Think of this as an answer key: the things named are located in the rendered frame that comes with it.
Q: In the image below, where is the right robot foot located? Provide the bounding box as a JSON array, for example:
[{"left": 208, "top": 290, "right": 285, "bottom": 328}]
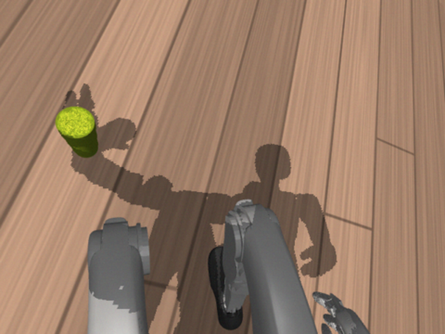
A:
[{"left": 208, "top": 246, "right": 243, "bottom": 330}]

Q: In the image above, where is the cup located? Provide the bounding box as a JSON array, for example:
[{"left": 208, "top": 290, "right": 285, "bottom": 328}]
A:
[{"left": 56, "top": 106, "right": 98, "bottom": 158}]

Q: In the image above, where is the right robot hand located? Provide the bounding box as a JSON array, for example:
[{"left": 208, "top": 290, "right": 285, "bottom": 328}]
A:
[{"left": 312, "top": 292, "right": 370, "bottom": 334}]

